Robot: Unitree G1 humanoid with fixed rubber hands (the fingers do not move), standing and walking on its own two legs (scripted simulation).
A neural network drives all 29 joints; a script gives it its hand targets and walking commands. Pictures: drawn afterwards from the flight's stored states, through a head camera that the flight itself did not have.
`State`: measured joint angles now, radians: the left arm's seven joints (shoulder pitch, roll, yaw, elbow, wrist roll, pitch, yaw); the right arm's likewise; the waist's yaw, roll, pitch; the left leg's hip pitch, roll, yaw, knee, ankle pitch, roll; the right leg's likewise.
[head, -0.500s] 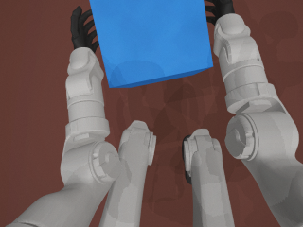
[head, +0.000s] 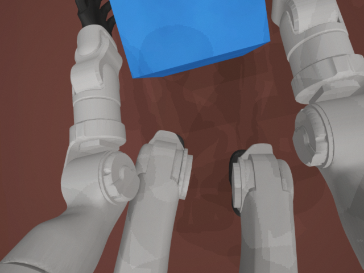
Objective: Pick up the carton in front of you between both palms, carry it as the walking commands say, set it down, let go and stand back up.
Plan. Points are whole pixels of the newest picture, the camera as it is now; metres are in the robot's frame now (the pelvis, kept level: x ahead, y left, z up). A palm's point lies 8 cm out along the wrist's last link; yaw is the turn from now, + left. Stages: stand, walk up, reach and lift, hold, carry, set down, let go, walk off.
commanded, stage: set down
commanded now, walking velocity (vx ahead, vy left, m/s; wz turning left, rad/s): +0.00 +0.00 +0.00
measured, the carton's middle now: (188, 11) +0.54 +0.08 -0.24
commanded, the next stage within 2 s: none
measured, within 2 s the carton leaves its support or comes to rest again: rests again in 0.36 s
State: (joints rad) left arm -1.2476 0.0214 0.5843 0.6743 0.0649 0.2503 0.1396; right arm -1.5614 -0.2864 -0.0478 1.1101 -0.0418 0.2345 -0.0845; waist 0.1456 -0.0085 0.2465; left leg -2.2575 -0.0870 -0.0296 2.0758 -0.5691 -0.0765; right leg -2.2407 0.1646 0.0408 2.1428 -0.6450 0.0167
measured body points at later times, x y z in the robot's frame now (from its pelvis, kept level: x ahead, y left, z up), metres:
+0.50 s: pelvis -0.01 -0.01 -0.02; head +0.36 -0.01 +0.23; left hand +0.49 +0.22 -0.19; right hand +0.58 -0.07 -0.20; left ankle +0.11 +0.13 -0.36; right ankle +0.08 -0.10 -0.36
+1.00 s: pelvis -0.01 -0.01 -0.02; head +0.36 -0.02 +0.22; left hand +0.49 +0.23 -0.20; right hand +0.58 -0.08 -0.21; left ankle +0.11 +0.13 -0.36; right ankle +0.08 -0.10 -0.36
